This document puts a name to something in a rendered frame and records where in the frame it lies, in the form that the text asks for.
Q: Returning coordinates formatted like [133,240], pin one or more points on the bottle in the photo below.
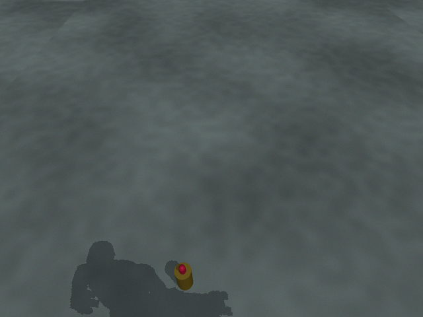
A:
[183,276]

